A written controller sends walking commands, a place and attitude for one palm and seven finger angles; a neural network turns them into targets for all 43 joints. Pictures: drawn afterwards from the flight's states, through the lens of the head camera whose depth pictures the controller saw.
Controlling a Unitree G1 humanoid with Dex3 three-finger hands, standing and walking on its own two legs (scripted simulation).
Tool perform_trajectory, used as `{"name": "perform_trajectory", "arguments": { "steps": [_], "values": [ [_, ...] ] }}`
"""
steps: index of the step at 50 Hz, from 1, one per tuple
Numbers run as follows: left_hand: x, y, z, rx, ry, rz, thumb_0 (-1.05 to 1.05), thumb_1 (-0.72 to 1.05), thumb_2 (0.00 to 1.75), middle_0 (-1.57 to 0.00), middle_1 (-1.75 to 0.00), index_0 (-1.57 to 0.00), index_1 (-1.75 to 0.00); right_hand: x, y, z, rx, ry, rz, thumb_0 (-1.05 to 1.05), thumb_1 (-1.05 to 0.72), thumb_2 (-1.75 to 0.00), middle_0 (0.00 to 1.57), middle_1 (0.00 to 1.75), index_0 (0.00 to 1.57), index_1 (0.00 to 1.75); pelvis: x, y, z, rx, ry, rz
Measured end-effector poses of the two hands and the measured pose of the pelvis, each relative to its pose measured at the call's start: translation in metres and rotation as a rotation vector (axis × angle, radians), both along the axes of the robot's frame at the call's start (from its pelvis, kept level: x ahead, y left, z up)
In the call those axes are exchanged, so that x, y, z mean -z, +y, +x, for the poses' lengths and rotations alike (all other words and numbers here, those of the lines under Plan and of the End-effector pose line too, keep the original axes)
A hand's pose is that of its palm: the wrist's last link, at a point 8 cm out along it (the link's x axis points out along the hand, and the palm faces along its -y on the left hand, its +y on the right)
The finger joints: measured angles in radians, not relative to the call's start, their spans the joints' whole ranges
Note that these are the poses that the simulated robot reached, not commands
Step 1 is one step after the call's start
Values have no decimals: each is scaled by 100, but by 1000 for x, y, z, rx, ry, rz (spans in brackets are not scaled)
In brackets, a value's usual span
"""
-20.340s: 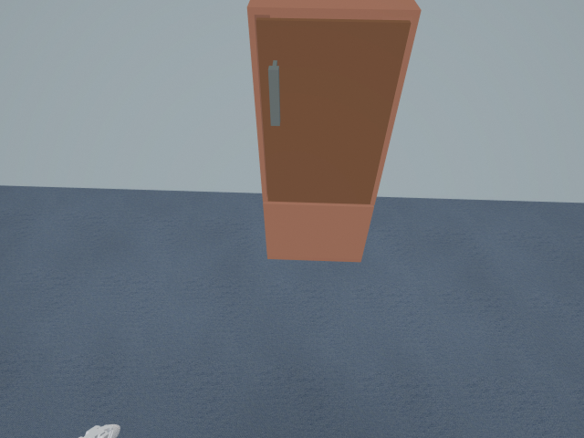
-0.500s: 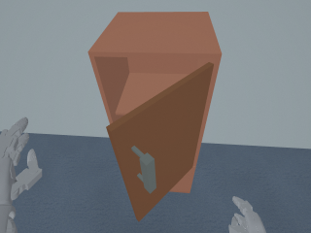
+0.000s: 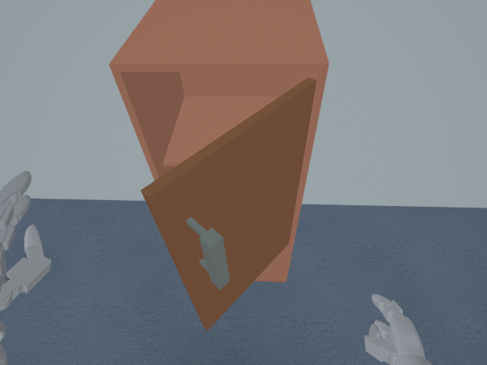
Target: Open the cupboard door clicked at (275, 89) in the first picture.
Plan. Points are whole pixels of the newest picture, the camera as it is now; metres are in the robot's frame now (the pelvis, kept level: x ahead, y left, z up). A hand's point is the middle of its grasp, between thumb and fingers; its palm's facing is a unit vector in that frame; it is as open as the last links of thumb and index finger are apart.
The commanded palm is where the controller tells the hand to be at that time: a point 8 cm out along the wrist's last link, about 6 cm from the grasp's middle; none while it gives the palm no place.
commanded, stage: step back with the hand held close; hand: left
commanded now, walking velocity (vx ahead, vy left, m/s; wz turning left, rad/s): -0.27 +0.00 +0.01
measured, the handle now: (207, 253) +0.29 +0.09 +0.02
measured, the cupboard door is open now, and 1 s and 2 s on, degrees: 49 49 49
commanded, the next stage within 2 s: stop stepping back and stand still in 0.74 s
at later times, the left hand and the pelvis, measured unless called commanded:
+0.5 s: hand out of the picture +0.09 +0.32 +0.16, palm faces +0.44 -0.74 -0.51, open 7.4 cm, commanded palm +0.02 +0.35 +0.17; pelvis -0.10 +0.04 -0.01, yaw +4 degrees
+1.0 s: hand out of the picture -0.01 +0.33 +0.17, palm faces +0.33 -0.84 -0.44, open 7.4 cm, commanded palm -0.08 +0.38 +0.17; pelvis -0.22 +0.08 +0.00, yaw +0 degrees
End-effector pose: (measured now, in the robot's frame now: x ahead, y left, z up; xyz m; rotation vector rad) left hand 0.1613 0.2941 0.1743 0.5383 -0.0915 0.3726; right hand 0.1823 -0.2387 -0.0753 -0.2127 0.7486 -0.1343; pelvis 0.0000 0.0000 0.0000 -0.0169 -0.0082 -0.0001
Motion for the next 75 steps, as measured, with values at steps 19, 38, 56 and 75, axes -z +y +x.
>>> {"name": "perform_trajectory", "arguments": {
  "steps": [19,38,56,75],
  "values": [
    [-6,45,-72,40,-75,80,1,88,90,-21,-30,-22,-30,-3,40,-86,21,-10,-36,1,-90,-90,20,30,20,30,8,40,-70,-12,-7,-30],
    [4,94,-148,-15,-165,6,2,88,90,-21,-30,-22,-30,-5,92,-147,-68,-8,-75,1,-90,-90,20,30,20,30,8,73,-153,-37,9,-31],
    [-12,77,-263,111,-94,77,2,88,90,-21,-30,-22,-30,7,91,-286,-20,9,-36,1,-90,-90,21,30,20,30,13,82,-260,24,44,-29],
    [-17,62,-273,193,-161,95,2,89,90,-20,-30,-21,-30,8,94,-359,85,-41,24,2,-90,-90,20,30,20,30,10,84,-289,45,-27,19]
  ]
}}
